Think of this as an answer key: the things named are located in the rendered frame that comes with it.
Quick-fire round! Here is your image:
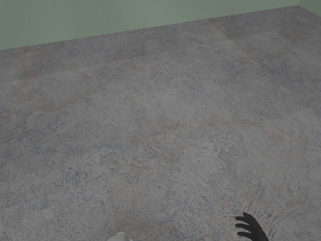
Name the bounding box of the right robot hand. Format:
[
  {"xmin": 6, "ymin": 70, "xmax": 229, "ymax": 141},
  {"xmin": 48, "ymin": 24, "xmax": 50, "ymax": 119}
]
[{"xmin": 235, "ymin": 212, "xmax": 269, "ymax": 241}]

